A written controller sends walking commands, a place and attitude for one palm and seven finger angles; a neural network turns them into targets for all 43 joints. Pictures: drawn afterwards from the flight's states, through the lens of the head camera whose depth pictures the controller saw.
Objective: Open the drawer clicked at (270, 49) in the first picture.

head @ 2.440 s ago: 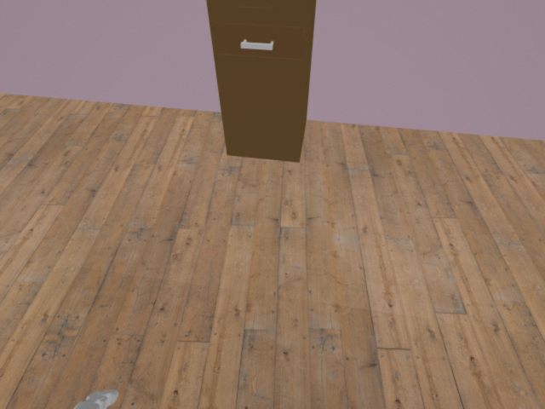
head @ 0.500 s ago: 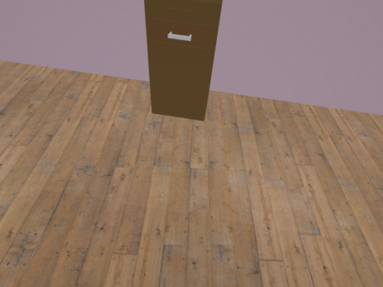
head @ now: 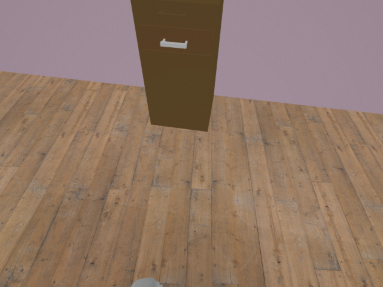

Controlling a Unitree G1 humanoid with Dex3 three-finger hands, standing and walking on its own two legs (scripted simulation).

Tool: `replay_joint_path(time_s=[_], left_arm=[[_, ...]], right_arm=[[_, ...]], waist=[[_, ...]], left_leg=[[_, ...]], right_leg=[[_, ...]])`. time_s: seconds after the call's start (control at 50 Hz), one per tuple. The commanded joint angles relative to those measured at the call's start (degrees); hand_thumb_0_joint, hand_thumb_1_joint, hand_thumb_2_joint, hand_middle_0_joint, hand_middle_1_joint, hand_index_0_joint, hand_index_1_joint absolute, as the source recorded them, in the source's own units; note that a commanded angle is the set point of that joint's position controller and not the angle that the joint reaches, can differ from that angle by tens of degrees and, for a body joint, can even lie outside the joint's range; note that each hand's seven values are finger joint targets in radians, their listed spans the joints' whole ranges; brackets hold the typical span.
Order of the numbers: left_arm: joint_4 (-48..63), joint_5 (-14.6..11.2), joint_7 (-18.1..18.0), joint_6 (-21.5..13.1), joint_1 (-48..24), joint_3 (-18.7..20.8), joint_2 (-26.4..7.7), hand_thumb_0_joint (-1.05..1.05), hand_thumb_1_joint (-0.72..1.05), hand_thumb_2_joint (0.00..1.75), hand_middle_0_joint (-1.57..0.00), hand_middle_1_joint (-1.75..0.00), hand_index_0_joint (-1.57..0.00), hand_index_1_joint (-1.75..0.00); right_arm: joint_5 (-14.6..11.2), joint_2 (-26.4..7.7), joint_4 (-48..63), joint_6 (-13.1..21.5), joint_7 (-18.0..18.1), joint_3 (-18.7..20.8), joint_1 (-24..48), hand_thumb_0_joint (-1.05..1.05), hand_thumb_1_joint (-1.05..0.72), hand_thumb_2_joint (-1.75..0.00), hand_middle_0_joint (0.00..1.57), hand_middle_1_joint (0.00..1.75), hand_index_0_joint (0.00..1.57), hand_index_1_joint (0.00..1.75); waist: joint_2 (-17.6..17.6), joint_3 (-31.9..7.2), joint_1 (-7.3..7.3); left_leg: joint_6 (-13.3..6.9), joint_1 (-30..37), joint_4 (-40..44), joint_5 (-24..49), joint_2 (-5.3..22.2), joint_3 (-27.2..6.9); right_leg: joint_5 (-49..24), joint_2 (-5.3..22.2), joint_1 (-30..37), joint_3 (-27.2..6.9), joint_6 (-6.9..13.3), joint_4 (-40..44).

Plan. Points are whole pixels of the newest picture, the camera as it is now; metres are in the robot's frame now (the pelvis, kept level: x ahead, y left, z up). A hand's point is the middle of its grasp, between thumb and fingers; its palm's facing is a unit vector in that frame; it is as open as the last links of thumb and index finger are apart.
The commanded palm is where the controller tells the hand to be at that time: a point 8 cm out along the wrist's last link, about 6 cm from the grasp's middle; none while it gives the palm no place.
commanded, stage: walk to a spot facing it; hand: left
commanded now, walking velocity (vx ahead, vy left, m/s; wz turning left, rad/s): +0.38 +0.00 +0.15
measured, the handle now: (174, 43) +1.27 +0.11 -0.09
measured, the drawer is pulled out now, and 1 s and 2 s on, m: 0.00 0.00 0.00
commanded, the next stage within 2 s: turn to face it in 0.68 s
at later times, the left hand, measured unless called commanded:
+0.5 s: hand (101, 270) +0.20 +0.23 -0.17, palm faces +0.08 -0.99 -0.14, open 7.4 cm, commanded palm none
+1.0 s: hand (145, 170) +0.49 +0.16 -0.15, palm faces -0.04 -0.97 -0.24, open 7.1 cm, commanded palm none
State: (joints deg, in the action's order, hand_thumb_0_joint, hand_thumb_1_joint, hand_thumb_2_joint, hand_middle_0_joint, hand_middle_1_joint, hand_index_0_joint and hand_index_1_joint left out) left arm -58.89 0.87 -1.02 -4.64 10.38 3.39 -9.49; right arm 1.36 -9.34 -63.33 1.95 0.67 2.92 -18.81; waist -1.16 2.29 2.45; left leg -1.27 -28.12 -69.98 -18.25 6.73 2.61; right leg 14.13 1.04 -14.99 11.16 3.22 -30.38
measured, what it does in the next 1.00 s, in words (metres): walks ahead: left foot, then right foot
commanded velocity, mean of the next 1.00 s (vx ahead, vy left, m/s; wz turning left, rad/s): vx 0.26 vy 0.00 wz -0.10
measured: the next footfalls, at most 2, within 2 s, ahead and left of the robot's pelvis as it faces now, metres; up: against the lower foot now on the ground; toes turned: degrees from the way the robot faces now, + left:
left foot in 0.26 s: +0.25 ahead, +0.14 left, +0.00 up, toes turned +12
right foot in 0.80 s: +0.48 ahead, -0.11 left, +0.00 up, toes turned -12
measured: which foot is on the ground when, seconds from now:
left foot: up 0.00-0.24, down 0.26-0.80, up 0.82-1.00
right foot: down 0.00-0.26, up 0.28-0.78, down 0.80-1.00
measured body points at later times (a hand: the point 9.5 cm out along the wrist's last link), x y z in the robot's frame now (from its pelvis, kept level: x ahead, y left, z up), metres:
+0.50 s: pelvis +0.21 +0.06 +0.01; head +0.22 +0.08 +0.46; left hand +0.19 +0.28 -0.15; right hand +0.24 -0.19 -0.13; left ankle +0.21 +0.13 -0.73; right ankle +0.23 -0.09 -0.64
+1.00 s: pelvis +0.40 -0.02 +0.00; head +0.41 -0.04 +0.45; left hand +0.49 +0.21 -0.14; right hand +0.38 -0.24 -0.16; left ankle +0.40 +0.12 -0.66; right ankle +0.45 -0.10 -0.73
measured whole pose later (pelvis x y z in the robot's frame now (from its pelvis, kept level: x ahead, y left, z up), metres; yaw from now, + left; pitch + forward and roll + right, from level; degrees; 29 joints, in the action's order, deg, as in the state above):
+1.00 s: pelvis +0.40 -0.02 +0.00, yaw -4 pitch -1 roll +0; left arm -59.5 0.7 -1.5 -3.3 10.1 3.0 -9.1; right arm 1.2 -8.9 -62.5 1.0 1.3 2.5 -15.4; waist -2.0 3.3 1.8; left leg 2.4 -26.1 -60.4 -21.3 7.0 4.9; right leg 10.3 0.5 -16.7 8.3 4.1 -27.9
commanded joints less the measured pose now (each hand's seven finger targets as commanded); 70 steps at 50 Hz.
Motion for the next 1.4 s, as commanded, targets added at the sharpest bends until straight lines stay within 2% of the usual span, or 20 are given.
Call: replay_joint_path(time_s=[0.0,0.14,0.2,0.22,0.24,0.26,0.34,0.48,0.64,0.72,0.74,0.78,0.84,0.94,1.08,1.16,1.2,1.22,1.3,1.38], left_arm=[[-0.1,0.8,0.3,0.0,6.2,0.1,-4.8,0.00,0.90,0.90,-0.20,-0.30,-0.20,-0.30],[-1.7,0.9,0.5,0.0,12.0,0.3,-8.6,0.00,0.90,0.90,-0.20,-0.30,-0.20,-0.30],[-2.2,0.6,0.5,0.3,12.4,0.6,-9.2,0.00,0.90,0.90,-0.20,-0.30,-0.20,-0.30],[-2.0,0.3,0.7,0.4,12.5,0.4,-8.3,0.00,0.90,0.90,-0.20,-0.30,-0.20,-0.30],[-1.0,-0.2,1.1,0.4,14.2,0.0,-4.9,0.00,0.90,0.90,-0.20,-0.30,-0.20,-0.30],[1.4,0.0,1.3,0.1,10.9,-0.5,-4.9,0.00,0.90,0.90,-0.20,-0.30,-0.20,-0.30],[-0.6,0.7,2.0,1.4,7.8,0.3,-4.6,0.00,0.90,0.90,-0.20,-0.30,-0.20,-0.30],[0.1,1.1,2.3,4.0,7.8,0.6,-1.6,0.00,0.90,0.90,-0.20,-0.30,-0.20,-0.30],[4.1,0.6,2.6,3.3,-4.4,0.2,-1.9,0.00,0.90,0.90,-0.20,-0.30,-0.20,-0.30],[1.6,0.8,2.4,2.2,4.0,0.7,-3.5,0.00,0.90,0.90,-0.20,-0.30,-0.20,-0.30],[-1.1,1.1,2.0,1.5,12.0,1.3,-6.0,0.00,0.90,0.90,-0.20,-0.30,-0.20,-0.30],[-3.8,0.4,0.9,0.6,22.6,3.3,-16.3,0.00,0.90,0.90,-0.20,-0.30,-0.20,-0.30],[-1.3,-0.3,-0.1,1.1,10.7,1.7,-10.4,0.00,0.90,0.90,-0.20,-0.30,-0.20,-0.30],[0.5,0.4,-0.6,1.4,2.9,0.0,-6.2,0.00,0.90,0.90,-0.20,-0.30,-0.20,-0.30],[0.1,0.5,0.1,2.5,5.9,0.9,-7.9,0.00,0.90,0.90,-0.20,-0.30,-0.20,-0.30],[-0.5,0.0,0.5,3.2,5.3,0.9,-7.5,0.00,0.90,0.90,-0.20,-0.30,-0.20,-0.30],[1.3,-0.4,1.2,3.5,4.6,0.2,-3.2,0.00,0.90,0.90,-0.20,-0.30,-0.20,-0.30],[2.8,0.0,1.3,3.2,2.0,0.2,-3.2,0.00,0.90,0.90,-0.20,-0.30,-0.20,-0.30],[0.3,1.1,2.1,3.4,4.9,0.5,-3.1,0.00,0.90,0.90,-0.20,-0.30,-0.20,-0.30],[0.2,0.8,2.1,3.8,5.5,0.4,-2.0,0.00,0.90,0.90,-0.20,-0.30,-0.20,-0.30]], right_arm=[[0.2,0.4,2.8,-1.1,-1.2,0.4,-4.3,0.00,-0.90,-0.90,0.20,0.30,0.20,0.30],[-0.1,-1.5,8.2,0.8,-2.7,0.2,8.8,0.00,-0.90,-0.90,0.20,0.30,0.20,0.30],[0.2,-3.5,6.9,1.6,-2.3,0.7,4.0,0.00,-0.90,-0.90,0.20,0.30,0.20,0.30],[0.4,-6.3,4.7,1.9,-1.8,1.4,-3.4,0.00,-0.90,-0.90,0.20,0.30,0.20,0.30],[1.1,-13.4,3.1,2.4,-1.1,3.2,-11.0,0.00,-0.90,-0.90,0.20,0.30,0.20,0.30],[0.3,-16.0,2.2,1.9,-0.6,3.5,-14.9,0.00,-0.90,-0.90,0.20,0.30,0.20,0.30],[-0.3,-7.3,4.6,2.6,0.2,1.0,-1.3,0.00,-0.90,-0.90,0.20,0.30,0.20,0.30],[-0.6,-5.6,2.8,3.6,0.7,0.8,-3.2,0.00,-0.90,-0.90,0.20,0.30,0.20,0.30],[0.2,-6.2,-0.6,3.0,0.6,1.1,-9.1,0.00,-0.90,-0.90,0.20,0.30,0.20,0.30],[0.2,-7.4,-1.2,2.4,0.6,1.2,-8.1,0.00,-0.90,-0.90,0.20,0.30,0.20,0.30],[-0.2,-7.0,-1.3,2.4,0.3,1.0,-7.7,0.00,-0.90,-0.90,0.20,0.30,0.20,0.30],[-1.2,-2.2,1.1,2.4,0.1,-0.1,-10.2,0.00,-0.90,-0.90,0.20,0.30,0.20,0.30],[-1.0,-1.9,1.2,1.4,0.6,0.2,-3.7,0.00,-0.90,-0.90,0.20,0.30,0.20,0.30],[-0.3,0.5,-0.2,-1.5,0.5,-0.4,-7.4,0.00,-0.90,-0.90,0.20,0.30,0.20,0.30],[-0.3,-1.4,3.7,-0.9,0.1,-0.5,1.6,0.00,-0.90,-0.90,0.20,0.30,0.20,0.30],[-0.2,-2.9,2.5,0.4,0.0,-0.4,-1.5,0.00,-0.90,-0.90,0.20,0.30,0.20,0.30],[0.6,-9.0,1.8,0.7,0.5,0.8,-6.8,0.00,-0.90,-0.90,0.20,0.30,0.20,0.30],[0.7,-11.0,2.4,0.2,0.6,1.2,-7.9,0.00,-0.90,-0.90,0.20,0.30,0.20,0.30],[0.1,-6.5,4.0,1.3,1.0,0.0,-1.9,0.00,-0.90,-0.90,0.20,0.30,0.20,0.30],[-0.2,-6.1,2.9,2.1,1.2,0.3,-4.5,0.00,-0.90,-0.90,0.20,0.30,0.20,0.30]], waist=[[8.1,4.6,0.29],[6.3,4.3,-3.75],[2.7,1.2,-0.79],[-1.6,-3.1,2.33],[-15.9,-8.7,4.55],[-19.1,-8.8,5.37],[-2.2,1.1,-0.60],[-3.6,2.5,-2.94],[-5.5,5.8,0.19],[-3.0,1.2,-4.17],[0.9,-3.1,-7.75],[19.9,-14.7,-8.58],[7.8,-5.2,-5.40],[7.6,-2.5,0.64],[9.4,-3.3,-3.00],[4.1,-0.5,-1.14],[-15.3,2.6,1.05],[-17.4,5.7,1.76],[-6.1,5.8,-1.98],[-4.6,1.9,-2.15]], left_leg=[[2.0,-0.5,8.9,6.0,2.9,-0.1],[1.3,1.0,30.3,6.0,0.4,3.9],[0.3,14.1,38.3,6.3,-2.8,6.8],[-1.0,25.5,41.8,6.4,-1.9,4.6],[-5.8,37.7,46.9,4.5,11.3,-15.2],[-10.4,40.1,54.5,8.1,19.8,-28.0],[-6.6,21.1,58.4,5.0,13.9,-12.8],[-7.2,20.8,62.5,8.8,10.3,-2.1],[-6.9,27.4,59.1,18.3,11.3,2.7],[-4.6,25.9,45.2,31.1,9.5,6.3],[-2.8,20.7,34.7,30.3,7.0,7.7],[2.0,-1.4,1.1,-15.4,-4.8,6.9],[2.3,-2.1,-4.5,-8.3,0.9,-0.6],[4.3,7.0,11.1,-1.9,1.2,1.0],[4.5,8.1,27.7,-1.7,-1.0,2.4],[3.7,21.8,43.0,2.3,-2.2,3.7],[-2.1,24.9,56.7,-12.1,11.3,-14.9],[-7.2,21.1,63.8,-18.7,17.7,-24.0],[-6.1,18.0,63.1,-8.4,11.5,-12.5],[-6.4,22.0,62.0,1.9,9.5,-5.8]], right_leg=[[2.1,15.0,-7.7,-10.0,4.6,21.9],[-4.3,15.8,4.6,-10.3,5.0,18.0],[-12.8,14.0,4.2,-6.8,3.3,7.8],[-15.9,10.7,0.6,-3.3,1.5,-4.3],[-1.5,3.8,-11.6,0.4,-2.0,-22.6],[18.6,-0.2,-21.4,-3.3,-2.9,-36.8],[4.7,7.9,-20.8,-10.1,-3.0,-41.0],[-5.0,8.4,-22.9,-9.3,-5.1,-32.0],[-3.9,6.4,-20.2,-5.2,-3.5,-9.6],[-3.9,1.4,-2.9,-1.5,-1.1,-1.2],[-6.7,1.4,9.1,-2.9,-0.4,1.2],[-28.1,25.9,29.0,-35.4,9.2,8.5],[-30.3,21.9,11.8,-26.4,8.9,11.6],[-27.8,14.0,-3.5,-12.1,5.6,14.6],[-8.2,13.4,1.4,-18.3,7.1,16.6],[13.0,9.8,-7.3,-17.6,3.9,13.6],[15.8,0.1,-17.6,-8.0,-1.0,-3.9],[16.3,-1.3,-20.3,-5.5,-2.0,-15.4],[6.0,3.3,-20.0,-9.6,-2.1,-30.5],[1.5,4.6,-19.2,-8.4,-3.7,-28.7]])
